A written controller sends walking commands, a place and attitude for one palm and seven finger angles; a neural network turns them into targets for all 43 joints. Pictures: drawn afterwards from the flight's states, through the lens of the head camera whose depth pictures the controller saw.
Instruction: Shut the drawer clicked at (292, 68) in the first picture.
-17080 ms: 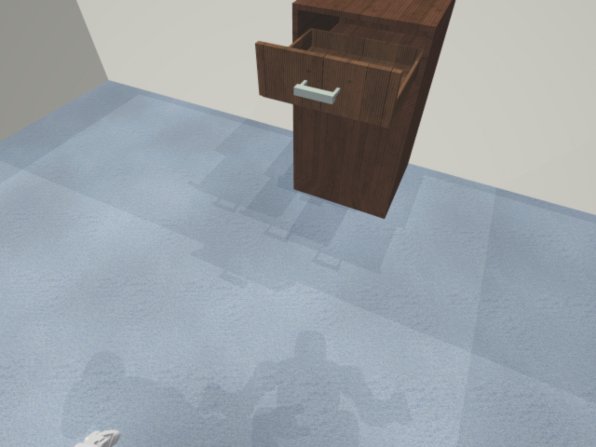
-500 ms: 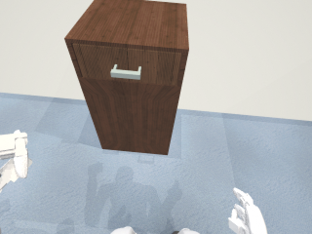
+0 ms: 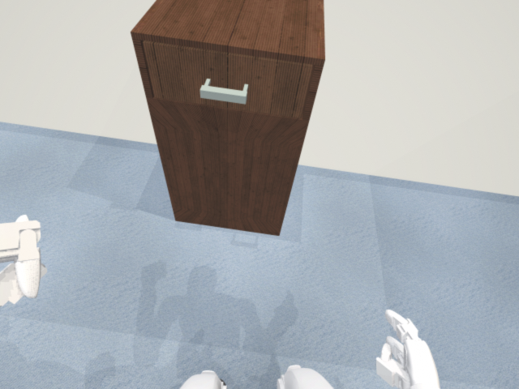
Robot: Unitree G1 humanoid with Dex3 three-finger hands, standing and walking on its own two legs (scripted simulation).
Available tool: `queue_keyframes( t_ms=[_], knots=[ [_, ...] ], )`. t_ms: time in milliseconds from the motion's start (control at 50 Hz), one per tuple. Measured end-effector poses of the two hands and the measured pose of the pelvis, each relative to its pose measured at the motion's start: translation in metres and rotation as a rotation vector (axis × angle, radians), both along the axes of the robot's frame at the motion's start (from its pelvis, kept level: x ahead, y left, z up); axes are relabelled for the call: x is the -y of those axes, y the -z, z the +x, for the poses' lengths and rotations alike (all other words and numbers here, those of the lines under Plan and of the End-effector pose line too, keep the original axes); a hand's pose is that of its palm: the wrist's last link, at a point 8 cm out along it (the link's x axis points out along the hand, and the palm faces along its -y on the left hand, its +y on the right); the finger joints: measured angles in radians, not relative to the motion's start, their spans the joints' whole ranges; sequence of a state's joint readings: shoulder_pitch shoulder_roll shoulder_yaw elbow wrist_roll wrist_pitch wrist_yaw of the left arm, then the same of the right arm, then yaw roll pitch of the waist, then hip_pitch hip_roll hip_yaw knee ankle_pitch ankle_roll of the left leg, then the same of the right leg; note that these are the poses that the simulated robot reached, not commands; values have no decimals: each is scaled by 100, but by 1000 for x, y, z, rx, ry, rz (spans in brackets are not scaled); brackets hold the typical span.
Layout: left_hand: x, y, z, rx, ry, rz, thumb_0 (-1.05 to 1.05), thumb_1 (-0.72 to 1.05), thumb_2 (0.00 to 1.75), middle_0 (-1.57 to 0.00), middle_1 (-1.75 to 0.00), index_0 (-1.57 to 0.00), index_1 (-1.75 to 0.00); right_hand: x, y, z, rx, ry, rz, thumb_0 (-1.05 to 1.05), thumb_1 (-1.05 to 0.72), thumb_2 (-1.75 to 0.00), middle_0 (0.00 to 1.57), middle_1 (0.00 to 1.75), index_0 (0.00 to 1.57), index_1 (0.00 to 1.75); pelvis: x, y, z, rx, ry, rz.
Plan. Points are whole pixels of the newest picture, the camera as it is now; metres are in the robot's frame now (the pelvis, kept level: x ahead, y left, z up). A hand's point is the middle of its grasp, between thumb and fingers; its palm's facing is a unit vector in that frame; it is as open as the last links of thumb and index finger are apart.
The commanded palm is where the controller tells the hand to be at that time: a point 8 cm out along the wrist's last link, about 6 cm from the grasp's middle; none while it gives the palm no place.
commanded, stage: stop stepping back and stand still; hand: left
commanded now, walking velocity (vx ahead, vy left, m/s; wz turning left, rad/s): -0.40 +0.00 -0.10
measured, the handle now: (225, 89) +0.80 +0.12 -0.02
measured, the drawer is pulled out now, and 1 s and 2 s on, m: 0.00 0.00 0.00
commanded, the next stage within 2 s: let the arm hang, fingers relaxed in 1.34 s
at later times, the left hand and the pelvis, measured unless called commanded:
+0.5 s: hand (43, 346) +0.14 +0.20 +0.18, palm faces +0.24 -0.86 -0.46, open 3.2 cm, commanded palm +0.08 +0.25 +0.19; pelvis -0.08 -0.01 +0.01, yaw -6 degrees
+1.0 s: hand (47, 375) +0.12 +0.19 +0.17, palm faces +0.22 -0.87 -0.45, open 3.2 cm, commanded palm +0.07 +0.25 +0.19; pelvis -0.09 -0.02 +0.01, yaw -7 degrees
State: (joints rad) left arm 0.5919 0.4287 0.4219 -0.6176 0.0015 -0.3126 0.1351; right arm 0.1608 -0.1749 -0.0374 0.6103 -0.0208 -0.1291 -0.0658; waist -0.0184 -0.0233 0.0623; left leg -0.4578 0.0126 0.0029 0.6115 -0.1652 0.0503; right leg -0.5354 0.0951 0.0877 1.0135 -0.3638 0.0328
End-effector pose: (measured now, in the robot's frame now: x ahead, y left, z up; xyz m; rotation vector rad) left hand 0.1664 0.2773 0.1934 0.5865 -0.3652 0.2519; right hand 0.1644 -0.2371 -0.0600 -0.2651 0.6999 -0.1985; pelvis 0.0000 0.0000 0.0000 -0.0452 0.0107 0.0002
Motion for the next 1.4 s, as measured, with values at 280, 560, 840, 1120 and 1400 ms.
queue_keyframes(
  t_ms=[280,560,840,1120,1400],
  knots=[
    [36,-4,-42,-37,98,-105,2,88,89,-141,-160,-141,-160,5,3,-91,-13,47,53,1,-90,-90,20,30,21,30,9,-7,-59,-10,121,14],
    [36,-2,-77,-94,72,-68,2,88,89,-141,-160,-140,-160,44,1,-167,-37,181,12,2,-90,-90,20,30,21,30,15,-11,-90,23,112,30],
    [33,2,-80,-76,22,-93,2,88,89,-141,-160,-141,-160,18,-3,-141,39,97,60,2,-90,-90,20,30,21,30,14,-14,-101,30,118,36],
    [29,10,-69,-145,34,-104,1,88,89,-141,-160,-141,-160,25,-5,-125,-11,103,28,2,-90,-90,20,30,21,30,12,-15,-87,17,128,26],
    [29,3,-60,-149,90,-68,2,88,89,-141,-160,-140,-160,18,-10,-119,1,114,31,1,-90,-90,20,30,21,30,5,-16,-84,2,130,27]
  ],
)
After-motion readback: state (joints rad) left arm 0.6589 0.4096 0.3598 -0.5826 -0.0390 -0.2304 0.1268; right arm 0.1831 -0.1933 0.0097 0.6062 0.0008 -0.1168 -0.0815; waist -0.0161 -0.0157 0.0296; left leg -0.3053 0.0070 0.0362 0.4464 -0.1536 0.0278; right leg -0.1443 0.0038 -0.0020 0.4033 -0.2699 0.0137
